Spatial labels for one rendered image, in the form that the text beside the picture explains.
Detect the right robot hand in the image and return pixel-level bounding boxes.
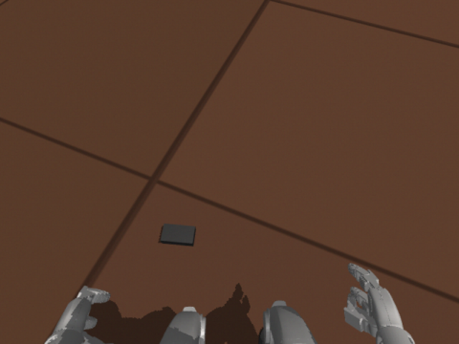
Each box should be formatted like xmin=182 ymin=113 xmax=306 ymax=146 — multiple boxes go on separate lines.
xmin=344 ymin=263 xmax=404 ymax=337

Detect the right robot arm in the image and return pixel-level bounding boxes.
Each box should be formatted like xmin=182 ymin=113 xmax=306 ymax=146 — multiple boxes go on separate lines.
xmin=376 ymin=326 xmax=415 ymax=344

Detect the left robot arm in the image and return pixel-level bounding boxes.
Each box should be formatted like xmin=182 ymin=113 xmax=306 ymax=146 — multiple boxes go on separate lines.
xmin=44 ymin=329 xmax=84 ymax=344

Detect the left robot hand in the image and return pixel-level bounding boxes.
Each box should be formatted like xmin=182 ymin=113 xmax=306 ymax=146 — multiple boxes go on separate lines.
xmin=53 ymin=286 xmax=114 ymax=344

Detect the small box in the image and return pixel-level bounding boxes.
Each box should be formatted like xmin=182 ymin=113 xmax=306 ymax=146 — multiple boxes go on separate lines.
xmin=161 ymin=224 xmax=196 ymax=247

